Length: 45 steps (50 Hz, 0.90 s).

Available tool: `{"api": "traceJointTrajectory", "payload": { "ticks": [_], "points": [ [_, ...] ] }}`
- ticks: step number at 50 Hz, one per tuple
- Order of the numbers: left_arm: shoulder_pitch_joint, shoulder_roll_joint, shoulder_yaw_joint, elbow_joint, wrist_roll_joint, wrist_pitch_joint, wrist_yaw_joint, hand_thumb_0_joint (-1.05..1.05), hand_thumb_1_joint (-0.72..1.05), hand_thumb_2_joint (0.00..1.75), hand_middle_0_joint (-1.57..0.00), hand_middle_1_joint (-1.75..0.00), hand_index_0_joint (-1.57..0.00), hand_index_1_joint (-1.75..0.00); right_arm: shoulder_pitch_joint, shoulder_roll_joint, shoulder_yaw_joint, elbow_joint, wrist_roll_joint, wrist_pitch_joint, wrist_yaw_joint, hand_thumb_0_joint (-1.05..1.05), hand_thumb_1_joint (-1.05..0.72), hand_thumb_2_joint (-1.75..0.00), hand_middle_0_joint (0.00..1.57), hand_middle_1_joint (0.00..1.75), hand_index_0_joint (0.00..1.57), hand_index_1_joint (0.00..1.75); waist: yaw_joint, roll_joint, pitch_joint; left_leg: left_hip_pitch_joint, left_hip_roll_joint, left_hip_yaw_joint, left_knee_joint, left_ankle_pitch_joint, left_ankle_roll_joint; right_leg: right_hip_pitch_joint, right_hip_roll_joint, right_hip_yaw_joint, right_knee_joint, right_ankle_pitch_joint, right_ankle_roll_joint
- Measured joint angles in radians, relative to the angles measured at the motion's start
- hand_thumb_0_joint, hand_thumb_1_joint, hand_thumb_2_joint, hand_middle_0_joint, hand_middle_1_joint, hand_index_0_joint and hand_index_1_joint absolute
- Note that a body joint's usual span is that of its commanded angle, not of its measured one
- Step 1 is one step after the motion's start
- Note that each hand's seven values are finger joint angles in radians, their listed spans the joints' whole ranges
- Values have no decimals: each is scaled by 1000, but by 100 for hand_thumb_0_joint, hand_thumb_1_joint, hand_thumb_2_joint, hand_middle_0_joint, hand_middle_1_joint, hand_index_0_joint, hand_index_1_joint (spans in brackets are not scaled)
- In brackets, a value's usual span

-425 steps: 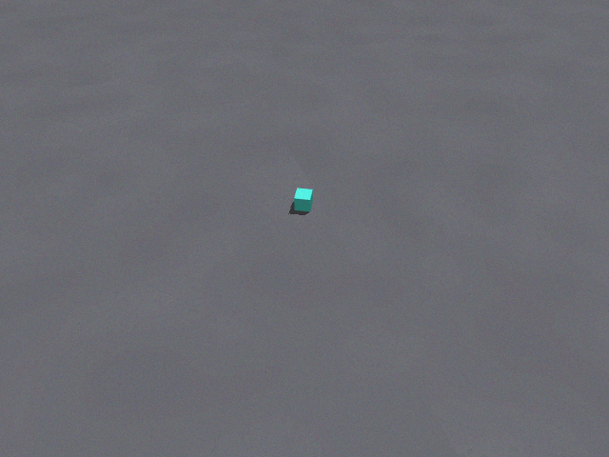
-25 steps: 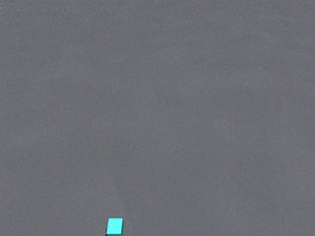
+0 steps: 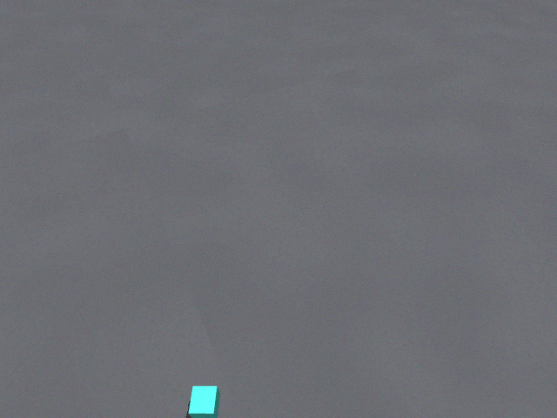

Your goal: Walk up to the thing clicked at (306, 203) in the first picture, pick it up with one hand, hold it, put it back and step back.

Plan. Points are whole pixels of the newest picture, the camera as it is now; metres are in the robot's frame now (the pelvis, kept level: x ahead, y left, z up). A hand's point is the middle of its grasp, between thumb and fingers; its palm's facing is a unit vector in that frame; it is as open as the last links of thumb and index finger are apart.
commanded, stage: stand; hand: left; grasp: from above
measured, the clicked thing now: (205, 402) +0.36 +0.26 -0.75
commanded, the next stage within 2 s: rise first in 0.22 s
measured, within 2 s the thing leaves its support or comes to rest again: neither
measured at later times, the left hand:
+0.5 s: hand out of the picture +0.13 +0.25 -0.17, palm faces +0.02 -0.95 -0.32, open 8.5 cm
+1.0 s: hand out of the picture +0.12 +0.27 -0.25, palm faces -0.17 -0.86 -0.48, open 14.1 cm
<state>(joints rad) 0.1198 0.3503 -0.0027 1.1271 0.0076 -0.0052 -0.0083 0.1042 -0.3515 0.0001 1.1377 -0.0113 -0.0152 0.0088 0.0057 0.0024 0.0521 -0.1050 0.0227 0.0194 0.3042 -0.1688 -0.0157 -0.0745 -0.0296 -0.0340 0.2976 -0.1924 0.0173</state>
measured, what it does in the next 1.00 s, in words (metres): lowers itself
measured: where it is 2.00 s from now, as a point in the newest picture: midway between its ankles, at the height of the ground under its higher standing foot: outside the picture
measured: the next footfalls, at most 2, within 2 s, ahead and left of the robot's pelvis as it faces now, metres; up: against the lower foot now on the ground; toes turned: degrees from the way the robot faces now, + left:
none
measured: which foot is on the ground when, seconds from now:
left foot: down 0.00-1.00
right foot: down 0.00-1.00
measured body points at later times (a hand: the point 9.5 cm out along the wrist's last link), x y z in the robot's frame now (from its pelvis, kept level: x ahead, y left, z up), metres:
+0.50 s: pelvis -0.01 +0.00 -0.01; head +0.05 +0.00 +0.43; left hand +0.13 +0.30 -0.14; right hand +0.09 -0.28 -0.14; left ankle +0.00 +0.13 -0.75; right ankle -0.02 -0.13 -0.75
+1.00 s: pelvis -0.02 +0.01 -0.10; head +0.08 +0.02 +0.33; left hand +0.12 +0.31 -0.21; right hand +0.14 -0.25 -0.20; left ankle +0.00 +0.13 -0.75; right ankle -0.02 -0.13 -0.75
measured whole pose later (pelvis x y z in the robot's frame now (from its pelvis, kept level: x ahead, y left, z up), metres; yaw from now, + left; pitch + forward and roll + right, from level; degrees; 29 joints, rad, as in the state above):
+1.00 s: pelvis -0.02 +0.01 -0.10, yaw -1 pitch +18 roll -2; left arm 0.18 0.32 0.16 0.60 0.28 0.11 0.00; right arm 0.17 -0.24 -0.05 0.60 0.01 -0.10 -0.01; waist -0.01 0.00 -0.09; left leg -0.96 0.04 -0.01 1.17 -0.52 -0.01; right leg -0.92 -0.03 -0.03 1.14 -0.54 0.02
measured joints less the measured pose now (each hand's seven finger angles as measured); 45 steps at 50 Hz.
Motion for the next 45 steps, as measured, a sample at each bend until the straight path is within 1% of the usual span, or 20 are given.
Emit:
{"api": "traceJointTrajectory", "payload": {
  "ticks": [17,18,19,21,23,24,27,29,33,37,41,45],
  "points": [
    [1,-1,0,0,-1,-1,0,0,90,90,-21,-31,-20,-31,2,0,0,0,1,-1,1,1,-90,-90,20,30,20,30,0,3,0,3,0,1,-2,-1,0,1,-1,1,1,-2,0],
    [9,-4,6,-26,-10,1,5,0,89,90,-20,-31,-20,-31,16,0,2,-36,15,5,-6,1,-90,-90,20,30,20,30,-3,4,-8,-19,-1,0,13,-6,1,-21,-1,0,17,-8,0],
    [2,-11,14,-50,-21,-5,12,1,88,90,-20,-33,-20,-33,36,3,2,-87,31,-4,-17,1,-91,-90,20,30,20,30,-4,6,-6,-47,-1,-4,38,-14,2,-46,-2,-3,41,-17,-1],
    [-53,-27,46,-50,-23,-17,15,1,83,92,-18,-38,-18,-38,58,13,2,-166,49,-20,-30,1,-91,-90,20,30,20,30,-6,8,6,-103,-2,-11,88,-29,4,-99,-4,-9,89,-33,-2],
    [-116,-30,76,-39,-5,-12,6,1,75,95,-15,-45,-15,-45,64,34,-3,-221,52,-24,-36,1,-91,-90,20,30,20,30,-8,4,11,-168,2,-12,141,-44,2,-163,-1,-8,140,-48,-4],
    [-143,-26,93,-38,11,-10,-3,1,71,96,-14,-50,-13,-50,67,46,-7,-244,49,-25,-38,1,-90,-89,20,30,20,30,-10,0,8,-202,4,-12,167,-52,2,-198,0,-7,167,-56,-5],
    [-192,-8,136,-43,76,-9,-28,1,54,98,-9,-65,-9,-65,81,82,-19,-301,36,-25,-31,1,-88,-89,20,30,20,30,-21,-15,-17,-304,10,-9,257,-86,-1,-303,4,0,258,-89,-8],
    [-186,-3,156,-84,107,6,-31,0,41,98,-7,-75,-8,-74,101,98,-28,-335,33,-21,-26,1,-88,-89,20,30,20,30,-24,-20,-35,-349,13,-4,306,-110,0,-350,6,6,307,-110,-8],
    [-147,-11,145,-154,151,57,-17,0,13,98,-6,-89,-7,-87,136,103,-33,-391,37,-10,-17,1,-88,-89,20,30,20,30,-31,-9,-69,-418,14,-2,392,-154,3,-416,5,11,383,-147,-4],
    [-97,-26,144,-216,175,101,-1,0,-15,98,-6,-96,-7,-95,143,98,-40,-444,36,-20,-6,1,-88,-89,20,30,20,30,-34,4,-97,-518,16,-1,501,-205,8,-513,5,16,486,-193,1],
    [-53,-37,160,-295,207,105,9,0,-35,99,-8,-100,-8,-99,135,98,-49,-489,27,-48,-4,1,-89,-89,20,30,20,30,-25,2,-121,-649,17,-5,639,-262,11,-643,3,17,624,-252,4],
    [-1,-38,168,-412,240,94,16,0,-46,100,-8,-101,-8,-101,108,104,-54,-514,19,-70,-11,1,-89,-89,20,30,20,30,-15,-5,-132,-761,19,-12,765,-314,11,-753,2,16,749,-305,6]
  ]
}}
